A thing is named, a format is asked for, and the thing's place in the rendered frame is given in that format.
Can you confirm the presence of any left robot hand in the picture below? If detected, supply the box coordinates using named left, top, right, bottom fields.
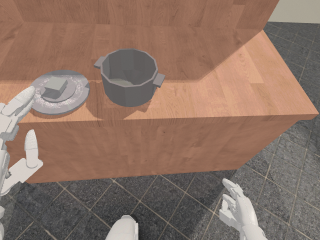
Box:
left=0, top=86, right=43, bottom=201

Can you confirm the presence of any pot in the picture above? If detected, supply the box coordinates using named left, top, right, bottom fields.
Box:
left=94, top=48, right=166, bottom=107

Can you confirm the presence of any left robot shin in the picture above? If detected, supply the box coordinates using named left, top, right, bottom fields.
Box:
left=121, top=215, right=135, bottom=221

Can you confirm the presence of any robot left foot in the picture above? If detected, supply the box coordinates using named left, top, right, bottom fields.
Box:
left=129, top=214, right=139, bottom=225

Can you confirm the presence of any knob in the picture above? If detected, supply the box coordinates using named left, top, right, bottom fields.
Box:
left=44, top=76, right=68, bottom=94

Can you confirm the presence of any table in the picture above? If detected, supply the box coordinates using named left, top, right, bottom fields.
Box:
left=0, top=0, right=319, bottom=184

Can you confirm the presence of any lid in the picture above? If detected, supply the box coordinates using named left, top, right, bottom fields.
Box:
left=29, top=69, right=90, bottom=116

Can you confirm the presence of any right robot hand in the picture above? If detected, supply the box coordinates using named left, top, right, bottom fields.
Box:
left=219, top=178, right=259, bottom=233

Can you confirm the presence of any robot right forearm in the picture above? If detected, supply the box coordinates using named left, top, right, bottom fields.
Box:
left=239, top=224, right=268, bottom=240

